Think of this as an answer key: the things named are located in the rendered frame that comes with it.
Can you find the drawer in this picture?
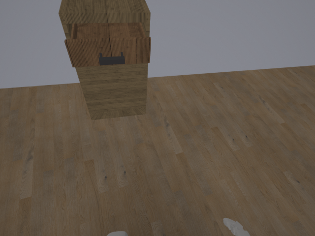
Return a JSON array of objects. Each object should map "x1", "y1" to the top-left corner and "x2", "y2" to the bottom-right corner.
[{"x1": 64, "y1": 23, "x2": 151, "y2": 67}]

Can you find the handle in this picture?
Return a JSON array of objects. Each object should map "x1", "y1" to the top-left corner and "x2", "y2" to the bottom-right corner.
[{"x1": 99, "y1": 52, "x2": 125, "y2": 65}]

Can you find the cabinet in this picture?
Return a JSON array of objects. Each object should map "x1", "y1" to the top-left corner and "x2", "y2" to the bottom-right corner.
[{"x1": 59, "y1": 0, "x2": 151, "y2": 120}]

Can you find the right robot hand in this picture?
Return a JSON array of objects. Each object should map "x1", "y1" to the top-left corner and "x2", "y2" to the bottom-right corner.
[{"x1": 223, "y1": 218, "x2": 250, "y2": 236}]

